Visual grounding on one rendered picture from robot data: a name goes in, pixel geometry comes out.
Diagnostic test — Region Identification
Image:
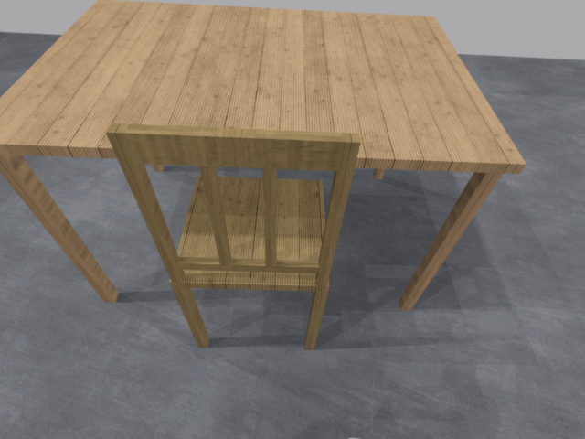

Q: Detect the chair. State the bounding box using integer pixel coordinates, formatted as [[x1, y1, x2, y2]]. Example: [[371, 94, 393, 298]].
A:
[[106, 123, 361, 350]]

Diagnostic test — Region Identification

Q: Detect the table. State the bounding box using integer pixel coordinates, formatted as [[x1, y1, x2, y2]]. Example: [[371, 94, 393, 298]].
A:
[[0, 0, 527, 310]]

